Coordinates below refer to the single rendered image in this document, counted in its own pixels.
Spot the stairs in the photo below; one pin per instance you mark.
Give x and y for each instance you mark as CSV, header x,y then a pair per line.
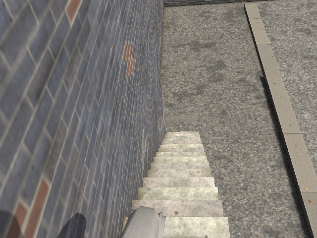
x,y
180,185

